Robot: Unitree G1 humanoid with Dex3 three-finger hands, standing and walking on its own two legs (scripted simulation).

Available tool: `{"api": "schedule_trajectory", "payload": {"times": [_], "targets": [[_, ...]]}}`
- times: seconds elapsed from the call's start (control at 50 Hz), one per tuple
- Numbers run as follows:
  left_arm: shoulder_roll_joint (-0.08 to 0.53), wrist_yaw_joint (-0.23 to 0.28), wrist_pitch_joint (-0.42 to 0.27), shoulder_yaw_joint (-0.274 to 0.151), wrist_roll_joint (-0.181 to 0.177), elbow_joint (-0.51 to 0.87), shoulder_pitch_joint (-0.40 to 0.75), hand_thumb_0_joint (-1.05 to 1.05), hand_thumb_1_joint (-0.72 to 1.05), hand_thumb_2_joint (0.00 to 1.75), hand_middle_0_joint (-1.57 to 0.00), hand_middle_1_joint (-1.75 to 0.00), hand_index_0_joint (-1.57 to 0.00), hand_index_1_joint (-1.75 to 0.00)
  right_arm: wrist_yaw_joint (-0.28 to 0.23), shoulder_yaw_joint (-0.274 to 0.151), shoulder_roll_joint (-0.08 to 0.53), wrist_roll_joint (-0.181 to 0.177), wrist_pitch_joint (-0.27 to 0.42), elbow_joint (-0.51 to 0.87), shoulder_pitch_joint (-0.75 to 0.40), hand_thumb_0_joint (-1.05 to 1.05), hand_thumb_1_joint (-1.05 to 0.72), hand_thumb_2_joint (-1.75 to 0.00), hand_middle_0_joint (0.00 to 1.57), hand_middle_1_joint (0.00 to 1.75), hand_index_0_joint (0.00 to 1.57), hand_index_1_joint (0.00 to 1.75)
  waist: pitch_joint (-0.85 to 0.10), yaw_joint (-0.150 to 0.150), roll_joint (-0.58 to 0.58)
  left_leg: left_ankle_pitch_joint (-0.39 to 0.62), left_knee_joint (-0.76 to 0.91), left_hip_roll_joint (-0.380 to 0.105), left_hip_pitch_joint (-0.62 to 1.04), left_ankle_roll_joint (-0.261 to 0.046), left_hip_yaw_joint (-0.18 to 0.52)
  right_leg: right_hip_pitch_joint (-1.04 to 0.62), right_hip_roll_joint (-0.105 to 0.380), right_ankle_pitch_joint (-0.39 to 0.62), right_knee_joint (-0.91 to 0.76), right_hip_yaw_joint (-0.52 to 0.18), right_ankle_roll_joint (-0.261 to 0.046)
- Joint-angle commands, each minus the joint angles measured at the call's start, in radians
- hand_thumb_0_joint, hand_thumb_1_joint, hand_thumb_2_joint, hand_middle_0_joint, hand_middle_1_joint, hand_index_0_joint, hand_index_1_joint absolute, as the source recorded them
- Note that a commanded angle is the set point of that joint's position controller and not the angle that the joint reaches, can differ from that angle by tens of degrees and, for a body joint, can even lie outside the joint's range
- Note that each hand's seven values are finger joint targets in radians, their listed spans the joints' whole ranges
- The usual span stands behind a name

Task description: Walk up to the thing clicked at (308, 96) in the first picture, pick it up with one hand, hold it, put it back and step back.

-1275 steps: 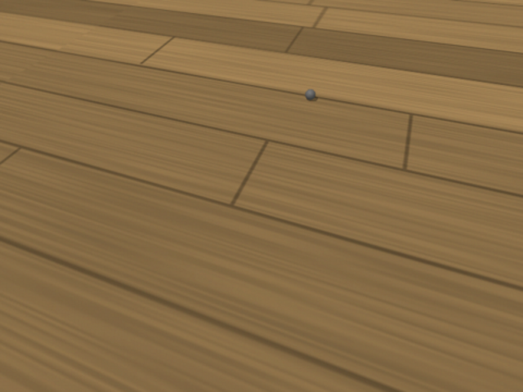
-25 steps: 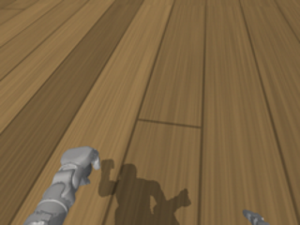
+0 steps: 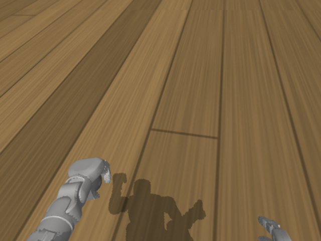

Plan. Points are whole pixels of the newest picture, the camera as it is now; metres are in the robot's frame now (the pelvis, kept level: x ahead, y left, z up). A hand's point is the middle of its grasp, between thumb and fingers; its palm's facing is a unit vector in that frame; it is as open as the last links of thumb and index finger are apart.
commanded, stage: hold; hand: left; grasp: from above
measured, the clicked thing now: (89, 181) +0.31 +0.24 -0.06
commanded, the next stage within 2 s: crouch in 0.66 s
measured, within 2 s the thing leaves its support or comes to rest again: neither
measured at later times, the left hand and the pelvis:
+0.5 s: hand (92, 180) +0.30 +0.22 -0.04, palm faces -0.46 -0.07 -0.89, open 7.3 cm; pelvis +0.01 +0.00 +0.00, yaw +0 degrees
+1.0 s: hand (92, 185) +0.30 +0.23 -0.06, palm faces -0.48 -0.07 -0.88, open 7.6 cm; pelvis +0.02 +0.00 +0.00, yaw +1 degrees
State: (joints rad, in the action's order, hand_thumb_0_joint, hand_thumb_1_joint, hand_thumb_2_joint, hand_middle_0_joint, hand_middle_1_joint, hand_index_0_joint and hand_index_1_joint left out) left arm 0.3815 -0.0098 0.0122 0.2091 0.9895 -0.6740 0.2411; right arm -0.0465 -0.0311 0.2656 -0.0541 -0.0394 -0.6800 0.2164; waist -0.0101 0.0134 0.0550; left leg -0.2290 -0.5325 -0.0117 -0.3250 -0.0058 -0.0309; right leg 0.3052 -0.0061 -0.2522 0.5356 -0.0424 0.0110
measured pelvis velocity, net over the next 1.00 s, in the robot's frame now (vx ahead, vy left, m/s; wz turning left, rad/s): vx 0.02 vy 0.00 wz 0.01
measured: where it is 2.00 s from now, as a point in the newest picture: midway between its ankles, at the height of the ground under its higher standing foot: outside the picture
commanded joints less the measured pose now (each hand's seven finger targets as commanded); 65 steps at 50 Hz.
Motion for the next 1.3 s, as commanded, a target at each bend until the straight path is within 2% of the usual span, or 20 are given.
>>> {"api": "schedule_trajectory", "payload": {"times": [0.0,0.12,0.14,0.18,0.32,0.42,0.46,0.56,0.6,0.64,0.68,0.72,0.74,0.76,0.82,0.9,1.02,1.18,1.24,1.28], "targets": [[0.235,0.05,0.0,-0.115,-0.001,0.233,0.384,0.0,0.57,0.74,-0.89,-0.8,-0.93,-0.76,-0.008,-0.038,0.127,-0.006,0.041,0.128,-0.084,0.0,-0.9,-0.9,0.2,0.3,0.2,0.3,-0.248,-0.007,-0.025,0.092,0.082,0.02,0.156,-0.011,0.006,-0.027,-0.029,0.083,-0.105,0.014,-0.02],[0.225,0.029,-0.002,-0.112,-0.012,0.213,0.334,0.0,0.55,0.73,-0.89,-0.77,-0.93,-0.74,-0.01,-0.032,0.123,-0.01,0.042,0.14,-0.109,0.0,-0.91,-0.9,0.2,0.3,0.2,0.3,-0.207,-0.015,-0.048,0.048,0.103,0.021,0.142,-0.012,0.008,-0.034,-0.027,0.037,-0.126,0.014,-0.019],[0.211,0.026,-0.003,-0.097,-0.015,0.223,0.344,0.0,0.57,0.73,-0.9,-0.78,-0.94,-0.74,-0.011,-0.032,0.122,-0.01,0.042,0.141,-0.112,0.0,-0.91,-0.9,0.2,0.3,0.2,0.3,-0.211,-0.008,-0.048,0.054,0.101,0.023,0.147,-0.012,0.007,-0.031,-0.026,0.044,-0.124,0.013,-0.019],[0.242,0.023,-0.007,-0.122,-0.007,0.219,0.349,0.0,0.53,0.75,-0.88,-0.77,-0.92,-0.74,-0.014,-0.033,0.124,-0.011,0.041,0.138,-0.105,0.0,-0.91,-0.9,0.2,0.3,0.2,0.3,-0.219,-0.014,-0.034,0.074,0.101,0.025,0.154,-0.011,0.005,-0.038,-0.025,0.062,-0.125,0.011,-0.02],[0.245,0.032,-0.014,-0.123,-0.006,0.292,0.395,0.0,0.53,0.75,-0.87,-0.79,-0.91,-0.75,-0.02,-0.034,0.12,-0.012,0.037,0.128,-0.099,0.0,-0.91,-0.9,0.2,0.3,0.2,0.3,-0.282,-0.009,-0.019,0.164,0.089,0.025,0.205,-0.01,0.002,-0.065,-0.028,0.153,-0.114,0.013,-0.018],[0.234,0.047,0.003,-0.119,0.008,0.22,0.348,0.0,0.52,0.74,-0.87,-0.77,-0.91,-0.73,-0.018,-0.038,0.12,-0.015,0.028,0.118,-0.09,0.0,-0.9,-0.9,0.2,0.3,0.2,0.3,-0.246,-0.01,-0.026,0.196,0.095,0.024,0.192,-0.01,-0.001,-0.063,-0.03,0.185,-0.111,0.022,-0.023],[0.224,0.04,0.007,-0.111,0.012,0.243,0.341,0.0,0.54,0.75,-0.88,-0.78,-0.91,-0.74,-0.017,-0.043,0.118,-0.016,0.026,0.122,-0.093,0.0,-0.9,-0.9,0.2,0.3,0.2,0.3,-0.273,-0.016,-0.032,0.218,0.088,0.025,0.204,-0.012,-0.001,-0.076,-0.028,0.207,-0.11,0.023,-0.02],[0.211,0.029,0.008,-0.098,0.004,0.209,0.333,0.0,0.51,0.74,-0.88,-0.75,-0.91,-0.72,-0.014,-0.044,0.12,-0.015,0.022,0.123,-0.086,0.0,-0.9,-0.9,0.2,0.3,0.2,0.3,-0.245,-0.007,-0.037,0.215,0.093,0.024,0.197,-0.012,0.002,-0.074,-0.028,0.204,-0.116,0.024,-0.022],[0.245,0.028,0.005,-0.128,0.004,0.223,0.336,0.0,0.52,0.75,-0.86,-0.79,-0.9,-0.75,-0.015,-0.045,0.12,-0.017,0.018,0.123,-0.084,0.0,-0.9,-0.9,0.2,0.3,0.2,0.3,-0.271,-0.017,-0.037,0.239,0.088,0.03,0.2,-0.015,0.0,-0.091,-0.024,0.235,-0.115,0.02,-0.017],[0.226,0.017,-0.004,-0.101,0.001,0.265,0.373,0.0,0.54,0.75,-0.88,-0.77,-0.92,-0.74,-0.015,-0.043,0.117,-0.016,0.017,0.127,-0.086,0.0,-0.9,-0.9,0.2,0.3,0.2,0.3,-0.281,-0.008,-0.023,0.249,0.086,0.029,0.216,-0.015,-0.001,-0.089,-0.024,0.247,-0.115,0.019,-0.017],[0.231,0.021,-0.009,-0.105,0.003,0.274,0.384,0.0,0.54,0.74,-0.88,-0.78,-0.92,-0.74,-0.016,-0.046,0.122,-0.016,0.018,0.126,-0.077,0.0,-0.9,-0.9,0.2,0.3,0.2,0.3,-0.288,-0.012,0.002,0.251,0.095,0.023,0.225,-0.01,0.001,-0.089,-0.029,0.235,-0.112,0.025,-0.026],[0.222,0.03,-0.007,-0.117,0.004,0.224,0.317,0.0,0.51,0.75,-0.87,-0.77,-0.9,-0.73,-0.015,-0.045,0.122,-0.015,0.015,0.131,-0.083,0.0,-0.9,-0.9,0.2,0.3,0.2,0.3,-0.251,-0.02,-0.014,0.23,0.103,0.02,0.209,-0.006,0.007,-0.081,-0.031,0.204,-0.117,0.03,-0.029],[0.226,0.034,-0.009,-0.125,0.003,0.244,0.318,0.0,0.56,0.67,-0.87,-0.81,-0.94,-0.74,-0.015,-0.046,0.122,-0.015,0.013,0.137,-0.088,0.0,-0.92,-0.91,0.2,0.3,0.2,0.3,-0.253,-0.021,-0.014,0.222,0.104,0.022,0.208,-0.007,0.006,-0.085,-0.031,0.2,-0.12,0.03,-0.028],[0.232,0.039,-0.009,-0.126,0.005,0.255,0.33,0.0,0.48,0.64,-0.79,-0.79,-0.86,-0.72,-0.015,-0.046,0.123,-0.014,0.014,0.137,-0.087,0.0,-0.88,-0.89,0.2,0.3,0.2,0.3,-0.26,-0.021,-0.014,0.216,0.103,0.022,0.207,-0.006,0.007,-0.087,-0.031,0.194,-0.118,0.029,-0.028],[0.21,0.051,-0.008,-0.11,0.015,0.225,0.301,0.0,0.44,0.68,-0.79,-0.75,-0.83,-0.71,-0.013,-0.049,0.124,-0.015,0.009,0.133,-0.08,0.0,-0.88,-0.9,0.2,0.3,0.2,0.3,-0.247,-0.01,-0.032,0.24,0.095,0.021,0.206,-0.008,0.006,-0.079,-0.03,0.215,-0.114,0.03,-0.027],[0.181,0.092,-0.018,-0.104,0.029,0.146,0.27,0.0,0.45,0.72,-0.82,-0.75,-0.85,-0.72,-0.006,-0.054,0.126,-0.009,0.001,0.123,-0.056,0.0,-0.89,-0.9,0.2,0.3,0.2,0.3,-0.2,-0.002,-0.082,0.229,0.075,0.027,0.16,-0.011,0.009,-0.045,-0.024,0.218,-0.103,0.033,-0.022],[0.186,0.209,-0.05,-0.109,0.088,-0.009,0.359,0.0,0.43,0.71,-0.79,-0.76,-0.82,-0.72,0.011,-0.062,0.135,0.016,-0.006,0.086,-0.018,0.0,-0.88,-0.89,0.2,0.3,0.2,0.3,-0.222,0.03,-0.056,0.174,-0.044,0.026,0.056,0.0,0.012,0.106,-0.023,0.161,0.004,0.038,-0.027],[0.196,0.35,-0.092,-0.137,0.172,-0.159,0.511,0.0,0.5,0.75,-0.83,-0.82,-0.88,-0.78,0.038,-0.089,0.152,0.05,0.013,0.046,0.063,0.0,-0.89,-0.9,0.2,0.3,0.2,0.3,-0.436,0.069,-0.015,0.12,-0.406,0.022,-0.24,-0.003,0.02,0.431,-0.02,0.112,0.322,0.037,-0.031],[0.209,0.387,-0.099,-0.151,0.194,-0.242,0.529,0.0,0.49,0.72,-0.81,-0.82,-0.86,-0.77,0.04,-0.095,0.163,0.06,0.022,0.047,0.075,0.0,-0.89,-0.9,0.2,0.3,0.2,0.3,-0.473,0.064,0.002,0.049,-0.514,0.021,-0.376,-0.005,0.024,0.592,-0.029,0.037,0.443,0.055,-0.038],[0.214,0.404,-0.1,-0.158,0.189,-0.263,0.567,0.0,0.5,0.67,-0.8,-0.82,-0.86,-0.76,0.04,-0.096,0.168,0.068,0.033,0.04,0.075,0.0,-0.89,-0.89,0.2,0.3,0.2,0.3,-0.517,0.068,0.03,0.01,-0.578,0.017,-0.447,-0.003,0.039,0.691,-0.032,-0.009,0.527,0.067,-0.044]]}}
